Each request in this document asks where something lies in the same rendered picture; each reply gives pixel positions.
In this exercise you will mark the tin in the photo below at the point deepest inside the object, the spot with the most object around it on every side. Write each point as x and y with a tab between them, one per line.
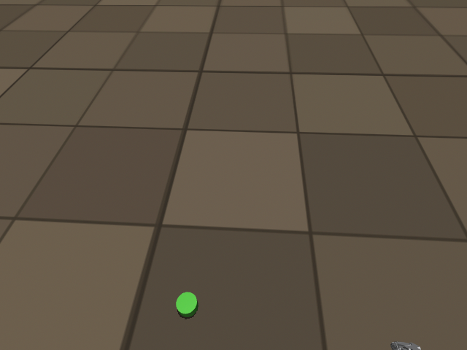
187	304

